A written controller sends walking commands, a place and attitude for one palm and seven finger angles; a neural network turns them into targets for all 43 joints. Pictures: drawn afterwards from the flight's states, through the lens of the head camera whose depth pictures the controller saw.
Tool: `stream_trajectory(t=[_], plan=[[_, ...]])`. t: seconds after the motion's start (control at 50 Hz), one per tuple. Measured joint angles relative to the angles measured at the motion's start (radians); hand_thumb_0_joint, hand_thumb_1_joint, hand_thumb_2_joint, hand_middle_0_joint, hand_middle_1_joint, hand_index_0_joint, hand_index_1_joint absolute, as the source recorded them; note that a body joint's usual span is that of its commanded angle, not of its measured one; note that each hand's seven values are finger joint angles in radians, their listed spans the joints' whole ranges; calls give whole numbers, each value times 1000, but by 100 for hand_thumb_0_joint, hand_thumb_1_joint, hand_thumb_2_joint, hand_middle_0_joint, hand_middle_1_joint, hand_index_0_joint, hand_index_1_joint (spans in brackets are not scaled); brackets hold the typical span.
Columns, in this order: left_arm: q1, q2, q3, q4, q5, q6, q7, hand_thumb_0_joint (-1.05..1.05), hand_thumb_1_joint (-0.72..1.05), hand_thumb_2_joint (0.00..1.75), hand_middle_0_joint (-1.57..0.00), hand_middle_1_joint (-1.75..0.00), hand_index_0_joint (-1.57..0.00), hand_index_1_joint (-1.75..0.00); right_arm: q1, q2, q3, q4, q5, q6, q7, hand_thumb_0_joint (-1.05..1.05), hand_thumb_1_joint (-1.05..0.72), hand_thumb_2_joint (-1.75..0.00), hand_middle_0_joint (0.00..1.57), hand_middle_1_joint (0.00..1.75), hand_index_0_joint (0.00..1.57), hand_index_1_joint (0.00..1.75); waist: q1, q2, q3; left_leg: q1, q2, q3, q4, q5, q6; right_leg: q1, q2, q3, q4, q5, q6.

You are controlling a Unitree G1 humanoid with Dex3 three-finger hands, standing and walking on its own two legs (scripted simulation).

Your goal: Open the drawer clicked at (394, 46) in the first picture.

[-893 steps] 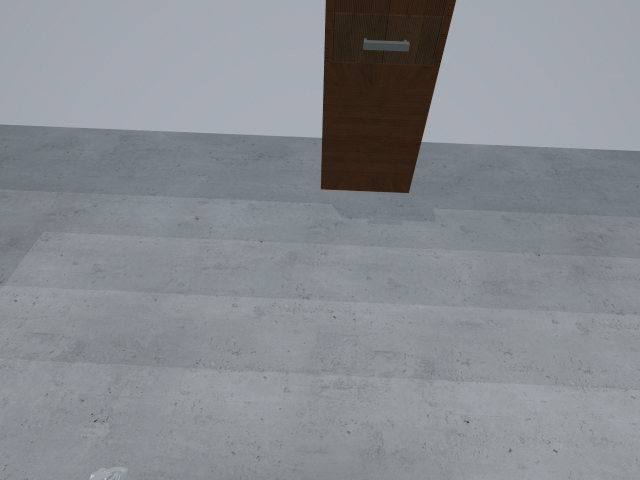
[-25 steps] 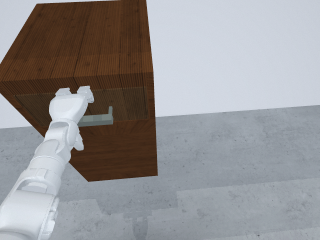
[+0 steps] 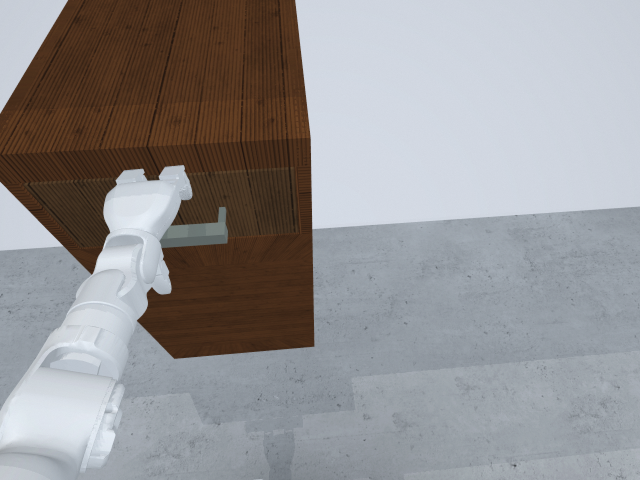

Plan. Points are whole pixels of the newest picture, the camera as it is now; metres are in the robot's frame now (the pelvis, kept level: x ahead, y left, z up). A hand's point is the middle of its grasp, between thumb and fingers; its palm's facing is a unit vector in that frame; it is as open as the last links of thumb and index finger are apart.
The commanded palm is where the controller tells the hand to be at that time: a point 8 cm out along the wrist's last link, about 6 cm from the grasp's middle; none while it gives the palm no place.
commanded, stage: lower the fingers behind the handle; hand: left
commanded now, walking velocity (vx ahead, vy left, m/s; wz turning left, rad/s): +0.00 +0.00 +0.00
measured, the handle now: (175, 225) +0.49 +0.22 -0.03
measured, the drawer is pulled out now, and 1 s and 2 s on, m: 0.00 0.00 0.00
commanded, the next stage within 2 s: close the thumb around the handle in 1.48 s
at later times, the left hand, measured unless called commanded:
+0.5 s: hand (165, 247) +0.44 +0.23 -0.02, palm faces -0.09 -0.04 -1.00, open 13.8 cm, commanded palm +0.43 +0.22 +0.04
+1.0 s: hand (174, 255) +0.45 +0.22 -0.05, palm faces -0.05 -0.04 -1.00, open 13.8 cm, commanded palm +0.43 +0.22 +0.01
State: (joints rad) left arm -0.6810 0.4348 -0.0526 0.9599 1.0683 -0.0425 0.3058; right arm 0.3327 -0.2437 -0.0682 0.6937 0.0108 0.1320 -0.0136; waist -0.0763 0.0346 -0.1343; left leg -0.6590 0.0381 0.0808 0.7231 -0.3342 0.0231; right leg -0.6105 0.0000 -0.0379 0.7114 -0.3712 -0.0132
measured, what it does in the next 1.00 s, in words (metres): stands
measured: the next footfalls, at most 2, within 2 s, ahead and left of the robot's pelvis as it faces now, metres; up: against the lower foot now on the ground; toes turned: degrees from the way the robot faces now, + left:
none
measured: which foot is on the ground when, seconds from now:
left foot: down 0.00-1.00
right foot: down 0.00-1.00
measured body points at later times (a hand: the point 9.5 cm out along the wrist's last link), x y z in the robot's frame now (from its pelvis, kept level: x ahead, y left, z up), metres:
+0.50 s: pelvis -0.01 +0.00 -0.01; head +0.08 +0.00 +0.43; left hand +0.44 +0.23 +0.04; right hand +0.02 -0.28 -0.14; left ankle +0.00 +0.11 -0.71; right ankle -0.02 -0.11 -0.71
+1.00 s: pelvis -0.01 +0.00 -0.03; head +0.10 +0.01 +0.41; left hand +0.44 +0.22 +0.01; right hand +0.00 -0.27 -0.16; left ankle +0.00 +0.11 -0.71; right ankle -0.02 -0.11 -0.71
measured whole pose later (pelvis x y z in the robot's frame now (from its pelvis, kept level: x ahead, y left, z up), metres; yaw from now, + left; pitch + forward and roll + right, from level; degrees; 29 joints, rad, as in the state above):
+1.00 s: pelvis -0.01 +0.00 -0.03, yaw +0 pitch +23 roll -2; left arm -0.71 0.44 -0.02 1.07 1.12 -0.08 0.44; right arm 0.35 -0.23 -0.07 0.73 -0.02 0.10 -0.01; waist -0.11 0.04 -0.18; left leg -0.93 0.06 0.06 0.94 -0.41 0.03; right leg -0.87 0.01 -0.05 0.91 -0.44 -0.01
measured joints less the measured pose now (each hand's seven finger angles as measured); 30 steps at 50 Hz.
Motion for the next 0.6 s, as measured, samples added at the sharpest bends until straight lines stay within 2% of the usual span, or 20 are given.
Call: stream_trajectory(t=[0.14, 0.28, 0.42, 0.52, 0.6], plan=[[39, -8, 10, -18, 14, -35, 24, 0, -48, 30, -31, -120, -32, -120, 13, 3, -8, 11, -6, 2, 2, 1, -91, -90, 20, 30, 21, 30, 0, 2, -6, -19, 3, 1, 20, -10, 0, -19, 2, 2, 18, -7, 0], [24, -3, 29, 24, 30, -23, 70, 0, -48, 30, -31, -120, -32, -120, -1, 3, -6, 20, -9, -6, 3, 1, -91, -90, 20, 30, 21, 30, -10, -1, -9, -63, 6, -5, 50, -15, -1, -61, 4, -3, 47, -15, -2], [-8, 14, 15, 73, 22, -9, 61, 0, -48, 30, -31, -120, -32, -120, -6, 1, -3, 19, -7, -16, -4, 1, -91, -90, 20, 30, 21, 30, -18, -2, -11, -96, 8, -13, 73, -20, -1, -89, 6, -10, 64, -19, -3], [-21, 17, 15, 70, 29, -36, 55, 0, -48, 30, -31, -120, -32, -120, -1, -1, -5, 15, -13, -25, -7, 1, -91, -90, 20, 30, 21, 30, -24, -4, -16, -134, 10, -17, 101, -28, -1, -124, 6, -13, 88, -26, -3], [-18, 10, 33, 68, 39, -50, 81, 0, -48, 30, -31, -120, -32, -120, 3, -2, -8, 19, -21, -22, -2, 1, -91, -90, 20, 30, 21, 30, -26, -2, -30, -167, 13, -15, 130, -42, 0, -157, 8, -11, 115, -37, -3]])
